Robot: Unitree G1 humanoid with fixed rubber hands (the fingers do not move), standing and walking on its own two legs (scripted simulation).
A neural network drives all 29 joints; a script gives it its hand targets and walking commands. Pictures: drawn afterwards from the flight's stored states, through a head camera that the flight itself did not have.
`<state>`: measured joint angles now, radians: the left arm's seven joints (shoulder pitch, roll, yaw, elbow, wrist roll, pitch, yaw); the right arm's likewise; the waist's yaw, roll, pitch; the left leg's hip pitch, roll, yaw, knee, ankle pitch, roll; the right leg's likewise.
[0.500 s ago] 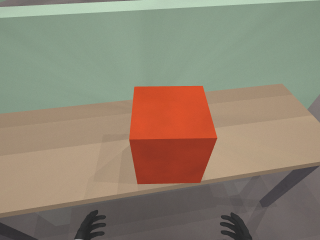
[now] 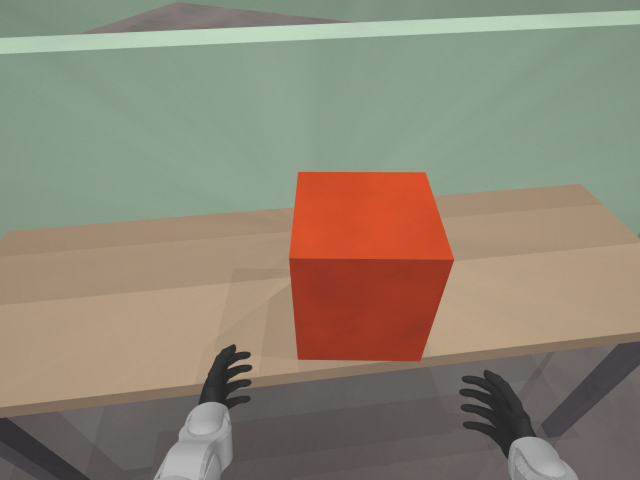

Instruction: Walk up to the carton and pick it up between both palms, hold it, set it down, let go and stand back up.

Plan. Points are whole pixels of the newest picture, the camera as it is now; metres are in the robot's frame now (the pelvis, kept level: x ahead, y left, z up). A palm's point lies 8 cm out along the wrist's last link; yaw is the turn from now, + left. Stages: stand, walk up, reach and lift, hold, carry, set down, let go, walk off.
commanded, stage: reach and lift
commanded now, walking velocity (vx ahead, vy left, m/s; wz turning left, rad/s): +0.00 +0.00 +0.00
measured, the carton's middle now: (360, 268) +0.47 -0.03 +0.00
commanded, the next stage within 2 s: none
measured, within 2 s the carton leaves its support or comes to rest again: neither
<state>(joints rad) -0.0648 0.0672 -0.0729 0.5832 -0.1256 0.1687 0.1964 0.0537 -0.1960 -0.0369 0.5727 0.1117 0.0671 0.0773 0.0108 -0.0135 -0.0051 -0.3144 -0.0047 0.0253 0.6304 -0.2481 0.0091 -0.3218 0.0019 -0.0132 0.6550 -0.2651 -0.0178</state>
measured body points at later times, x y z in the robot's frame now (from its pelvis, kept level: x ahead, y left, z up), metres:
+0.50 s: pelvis +0.05 +0.00 +0.01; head +0.09 -0.01 +0.46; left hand +0.29 +0.17 -0.03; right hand +0.27 -0.22 -0.04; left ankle +0.06 +0.12 -0.72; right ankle +0.06 -0.11 -0.72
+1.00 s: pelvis +0.09 +0.00 +0.02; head +0.12 +0.01 +0.47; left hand +0.32 +0.18 +0.00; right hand +0.31 -0.22 +0.00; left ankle +0.06 +0.12 -0.72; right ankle +0.06 -0.11 -0.72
